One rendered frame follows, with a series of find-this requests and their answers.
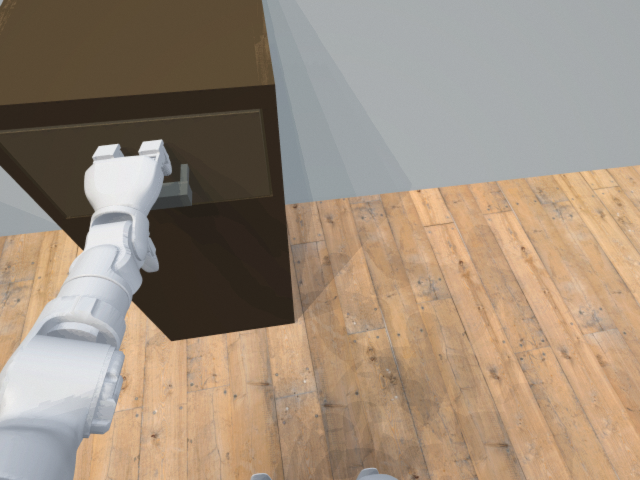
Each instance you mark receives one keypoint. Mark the handle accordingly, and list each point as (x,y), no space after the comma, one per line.
(175,194)

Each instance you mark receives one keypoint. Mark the cabinet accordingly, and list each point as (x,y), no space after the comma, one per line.
(223,265)

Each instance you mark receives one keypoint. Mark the robot left upper arm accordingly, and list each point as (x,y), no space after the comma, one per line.
(61,391)

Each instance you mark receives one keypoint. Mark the robot left hand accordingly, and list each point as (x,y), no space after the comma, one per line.
(132,181)

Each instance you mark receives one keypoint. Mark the drawer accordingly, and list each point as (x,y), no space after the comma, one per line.
(224,151)

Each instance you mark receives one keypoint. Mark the left robot forearm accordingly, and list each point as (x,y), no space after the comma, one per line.
(95,297)

